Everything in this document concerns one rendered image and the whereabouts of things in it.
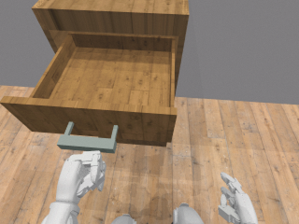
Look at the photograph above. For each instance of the robot left hand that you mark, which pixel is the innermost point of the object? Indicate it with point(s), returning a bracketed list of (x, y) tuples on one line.
[(88, 166)]

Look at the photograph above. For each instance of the cabinet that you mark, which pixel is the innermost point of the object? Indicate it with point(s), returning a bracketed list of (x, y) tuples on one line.
[(167, 18)]

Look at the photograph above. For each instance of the robot right hand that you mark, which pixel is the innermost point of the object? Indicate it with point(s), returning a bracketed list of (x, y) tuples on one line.
[(240, 210)]

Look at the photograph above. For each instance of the handle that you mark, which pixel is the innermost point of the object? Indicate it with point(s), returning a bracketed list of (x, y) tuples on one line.
[(87, 143)]

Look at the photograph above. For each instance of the right robot thigh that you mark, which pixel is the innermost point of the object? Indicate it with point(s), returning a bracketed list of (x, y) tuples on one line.
[(186, 215)]

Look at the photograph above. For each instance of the drawer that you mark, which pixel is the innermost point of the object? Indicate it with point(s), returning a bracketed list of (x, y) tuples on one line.
[(101, 80)]

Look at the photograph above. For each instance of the right robot shin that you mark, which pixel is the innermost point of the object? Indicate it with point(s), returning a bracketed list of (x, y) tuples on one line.
[(184, 204)]

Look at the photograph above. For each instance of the left robot forearm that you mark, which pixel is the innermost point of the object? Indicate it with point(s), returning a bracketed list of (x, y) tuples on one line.
[(62, 212)]

